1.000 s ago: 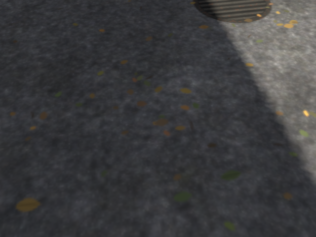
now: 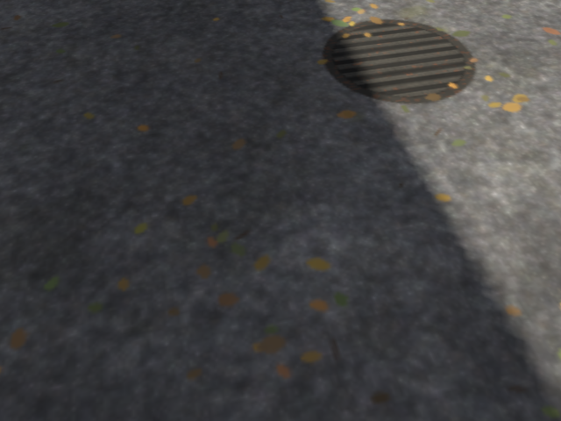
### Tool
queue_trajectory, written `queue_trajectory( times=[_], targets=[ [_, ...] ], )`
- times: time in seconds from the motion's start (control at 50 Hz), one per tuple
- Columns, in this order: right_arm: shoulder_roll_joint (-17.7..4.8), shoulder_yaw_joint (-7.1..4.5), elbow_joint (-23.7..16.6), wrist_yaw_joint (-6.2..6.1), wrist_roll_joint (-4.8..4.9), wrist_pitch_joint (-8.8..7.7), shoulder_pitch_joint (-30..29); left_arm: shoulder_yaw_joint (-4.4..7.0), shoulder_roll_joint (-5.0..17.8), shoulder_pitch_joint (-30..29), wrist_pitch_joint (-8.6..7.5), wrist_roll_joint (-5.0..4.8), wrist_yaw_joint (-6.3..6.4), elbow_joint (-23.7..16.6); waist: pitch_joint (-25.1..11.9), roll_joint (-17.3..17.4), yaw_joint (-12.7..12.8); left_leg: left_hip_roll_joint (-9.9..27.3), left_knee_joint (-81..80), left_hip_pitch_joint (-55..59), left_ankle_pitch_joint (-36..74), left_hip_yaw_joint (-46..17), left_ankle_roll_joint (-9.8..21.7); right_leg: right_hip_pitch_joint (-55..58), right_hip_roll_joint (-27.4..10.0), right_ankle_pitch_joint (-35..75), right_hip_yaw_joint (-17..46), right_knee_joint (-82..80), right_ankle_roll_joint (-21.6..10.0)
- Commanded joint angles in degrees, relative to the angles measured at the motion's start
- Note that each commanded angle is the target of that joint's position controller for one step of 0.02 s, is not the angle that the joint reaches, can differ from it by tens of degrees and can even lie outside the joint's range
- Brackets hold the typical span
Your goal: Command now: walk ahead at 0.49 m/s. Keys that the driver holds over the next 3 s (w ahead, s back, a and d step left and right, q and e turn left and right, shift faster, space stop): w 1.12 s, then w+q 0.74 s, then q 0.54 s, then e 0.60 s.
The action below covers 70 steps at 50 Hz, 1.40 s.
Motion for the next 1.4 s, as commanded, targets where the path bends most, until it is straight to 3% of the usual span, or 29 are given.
queue_trajectory(
  times=[0.02,0.1,0.2,0.24,0.28,0.3,0.32,0.34,0.36,0.4,0.42,0.46,0.52,0.64,0.74,0.8,0.84,0.86,0.88,0.9,0.92,0.96,1.0,1.08,1.2,1.3,1.36,1.38,1.4],
  targets=[
    [-7.62,-1.23,-3.18,-1.13,0.11,-0.99,-2.35,0.72,2.53,1.88,0.22,0.7,0.37,-2.44,3.12,4.28,2.67,16.02,-11.6,-6.01,4.18,-11.83,9.82,-1.12,-2.38,9.21,0.1,-8.34,1.54],
    [-9.23,-1.5,-2.19,-1.95,1.02,-0.24,2.25,0.33,1.62,-7.38,-0.43,0.16,-0.35,-4.82,3.11,4.41,-0.69,15.12,-10.59,-1.15,4.89,-9.04,7.25,0.93,0.29,17.54,-2.16,-24.75,2.01],
    [-9.76,-1.84,-0.27,-2.09,1.53,0.97,6.38,0.17,2.54,-14.24,-0.96,-0.58,-2.08,-7.66,4.66,5.26,-2.69,18.81,-6.37,8.29,3.41,-10.28,6.42,0.59,1.89,12.28,-2.42,-33.23,0.8],
    [-10.48,-2.19,-0.2,-2.22,1.56,1.58,5.77,0.6,3.83,-12.67,-1.48,-0.58,-2.65,-7.91,3.74,6.09,-1.05,20.12,-3.1,10.73,6.71,-11.03,5.49,4.14,2.9,7.7,-3.0,-35.57,-0.83],
    [-9.95,-1.89,-0.81,-2.23,1.19,2.21,3.65,2.54,7.16,-1.28,-1.84,-0.43,-2.51,-4.74,-2.68,6.0,5.14,16.58,10.24,9.36,23.04,-7.84,3.31,19.89,6.27,5.88,-5.69,-37.89,-3.34],
    [-7.63,-0.84,-2.23,-2.2,0.3,2.16,3.13,4.08,11.63,10.58,-1.93,0.03,-2.04,-1.97,-11.36,1.99,9.51,12.99,26.95,0.13,18.76,-4.41,1.16,37.21,-0.57,7.04,1.89,-36.52,-6.94],
    [-0.91,1.13,-3.05,-1.76,0.32,0.85,9.0,5.48,17.4,17.02,-1.35,0.86,-2.03,-0.56,-18.51,-12.68,7.9,2.79,49.23,-24.25,-5.85,-0.92,-3.29,58.57,-13.85,-1.32,27.55,-41.38,-15.64],
    [-4.17,0.53,-2.17,-1.47,1.36,-0.69,8.56,4.09,12.45,17.14,-1.37,0.59,-2.2,-0.53,-21.24,-12.45,8.4,3.0,58.79,-31.88,-23.42,-9.67,-2.63,60.0,-16.07,-5.1,39.59,-47.84,-16.9],
    [-8.81,-0.68,-3.66,-1.19,2.7,-1.52,3.89,2.97,9.19,11.73,-1.48,0.31,-2.2,-1.53,-12.95,-8.68,7.24,6.52,61.42,-36.3,-20.04,-10.39,-1.41,53.14,-14.45,-4.03,31.23,-48.03,-14.0],
    [-8.4,-1.06,-5.03,-1.75,1.9,-1.29,-1.99,1.77,5.67,2.88,-1.32,0.62,-2.55,-3.34,-4.84,-0.95,3.98,11.63,55.41,-32.42,-10.79,-7.96,-1.35,37.55,-9.47,4.77,17.38,-51.24,-11.23],
    [-7.83,-1.45,-4.91,-2.0,1.36,-0.43,-1.58,1.23,4.03,1.26,-1.5,0.94,-2.78,-3.34,-3.37,-1.47,2.1,13.27,52.05,-28.95,-8.3,-8.19,-1.46,33.02,-7.18,7.44,13.15,-53.18,-10.12],
    [-5.16,-1.24,-4.32,-2.13,1.16,1.07,0.35,1.33,4.2,2.4,-1.79,0.99,-3.02,-2.03,-2.16,-2.06,0.68,13.48,49.29,-25.73,-5.98,-7.27,-2.22,28.91,-5.56,12.14,9.06,-55.67,-10.62],
    [-5.2,-1.57,-6.09,-2.39,0.71,1.73,-3.97,1.97,6.4,5.51,-1.79,1.0,-2.22,-0.2,0.21,-0.6,0.83,13.79,42.4,-30.57,0.1,-6.95,-3.57,29.6,-5.33,17.71,5.47,-57.36,-11.21],
    [-3.72,-1.2,-9.69,-1.62,0.89,1.18,-16.52,2.01,7.38,10.47,-0.87,0.3,-0.83,2.06,2.88,-1.07,4.28,11.65,22.75,-30.13,13.55,-4.61,-4.13,32.23,-3.6,14.65,0.67,-58.97,-9.01],
    [-4.04,-0.9,-12.53,-0.19,1.49,0.55,-23.56,2.4,7.83,14.37,0.2,-0.18,-0.43,4.71,5.5,-1.28,5.95,10.52,15.6,-31.77,10.19,-4.46,-2.7,40.68,-6.92,14.49,1.04,-56.1,-8.65],
    [-5.57,-1.41,-12.84,0.6,1.54,-0.06,-21.85,2.94,8.85,13.05,0.95,-0.34,-0.09,4.94,3.82,-2.29,3.75,8.84,13.22,-26.08,4.18,-3.18,-0.65,43.58,-8.21,22.88,0.96,-51.43,-7.36],
    [-8.87,-3.36,-9.4,0.27,1.37,-0.2,-10.09,2.82,8.77,10.67,1.53,-0.1,-0.08,4.38,-3.27,-2.78,-2.6,4.87,11.91,-8.61,3.34,0.12,1.64,41.12,-4.84,39.71,-1.92,-38.07,-5.38],
    [-12.45,-4.77,-6.5,-0.24,1.0,-0.13,0.91,2.04,7.18,10.32,1.55,0.51,-0.12,3.32,-10.89,0.0,-6.67,10.0,13.95,8.94,4.86,-5.61,4.5,31.26,-1.71,33.06,-4.14,-23.28,-3.45],
    [-18.26,-6.21,-5.01,-0.57,0.01,0.28,8.51,0.04,0.58,16.97,0.42,0.76,-0.82,2.67,-19.85,13.76,-5.08,25.04,10.68,32.3,-3.09,-31.66,13.77,7.06,8.11,6.31,-6.04,0.65,1.01],
    [-14.34,-4.85,-4.9,-0.43,0.47,0.41,8.4,0.1,1.65,16.49,-1.21,-0.04,-1.17,3.63,-23.6,16.17,-5.2,28.31,1.75,34.35,-7.49,-46.55,15.37,-1.13,10.35,-20.6,2.89,10.19,0.58],
    [-11.22,-3.87,-5.55,-0.45,0.99,0.27,3.36,1.51,6.82,11.08,-2.12,-1.65,-1.39,2.0,-14.53,12.83,-4.46,26.32,0.91,27.0,-9.05,-38.59,11.94,-6.35,6.62,-18.12,3.79,13.63,-0.63],
    [-7.2,-2.59,-7.43,-0.23,0.57,0.2,-5.91,1.96,7.05,4.75,-2.04,-1.14,-0.63,0.43,-4.56,5.17,-0.86,21.83,-2.44,8.86,-1.68,-24.36,8.61,-3.21,1.01,-8.1,0.75,7.61,-1.04],
    [-5.21,-1.99,-6.97,0.18,-0.22,-0.16,-7.83,2.26,4.71,6.99,-0.31,-0.37,-0.16,0.95,-2.43,7.24,2.41,18.45,-6.13,0.02,1.54,-17.94,7.35,3.64,-1.31,-3.79,1.0,2.55,-0.89],
    [-8.14,-2.7,-4.72,-0.84,-0.07,-0.51,-3.86,2.53,3.75,3.5,1.03,0.23,0.21,-0.54,0.55,5.63,2.73,17.81,-9.45,-1.54,8.41,-12.84,8.72,-0.29,-2.04,3.44,0.12,-5.61,0.94],
    [-8.94,-2.64,-2.67,-2.23,0.94,0.52,2.5,2.16,2.44,-9.7,0.16,0.36,-0.57,-4.62,2.98,5.17,-0.91,15.65,-9.62,2.14,8.05,-10.25,6.57,-1.19,0.86,17.31,-1.5,-26.17,2.34],
    [-9.49,-3.1,-1.21,-2.85,1.67,1.66,6.46,1.68,2.99,-16.99,-1.16,-0.38,-2.13,-7.27,4.6,5.95,-2.65,17.78,-4.91,7.32,6.11,-13.39,6.39,1.31,3.31,14.59,-1.17,-35.43,2.51],
    [-10.6,-3.85,-1.55,-3.22,1.76,2.35,4.84,2.58,5.86,-12.79,-2.07,-0.48,-2.4,-6.78,2.42,8.01,0.81,18.91,0.56,8.32,10.39,-15.98,4.82,10.25,4.79,9.29,-1.43,-38.5,1.1],
    [-10.11,-3.72,-2.09,-3.18,1.7,2.52,3.66,3.52,7.54,-6.94,-2.27,-0.31,-2.1,-5.16,-0.79,7.83,3.94,16.72,6.48,7.2,16.53,-14.93,3.64,18.68,5.9,8.11,-2.53,-39.96,-0.11],
    [-7.97,-2.97,-3.31,-2.99,1.19,2.47,2.52,4.77,10.68,2.94,-2.54,0.39,-1.63,-2.93,-8.42,6.0,8.05,13.04,19.24,0.85,15.6,-12.52,1.81,34.18,2.0,8.99,0.57,-37.54,-2.83]
  ],
)
Next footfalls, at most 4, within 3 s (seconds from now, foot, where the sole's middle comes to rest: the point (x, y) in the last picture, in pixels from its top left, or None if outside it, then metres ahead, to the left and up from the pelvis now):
0.30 right None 0.34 -0.17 -0.78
0.86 left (253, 371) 0.65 0.07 -0.78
1.40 right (332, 269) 0.95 -0.15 -0.78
1.94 left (217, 224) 1.13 0.19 -0.78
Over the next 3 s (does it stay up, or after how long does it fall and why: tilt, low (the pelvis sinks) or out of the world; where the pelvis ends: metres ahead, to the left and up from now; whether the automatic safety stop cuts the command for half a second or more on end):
stays up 1.18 0.13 0.00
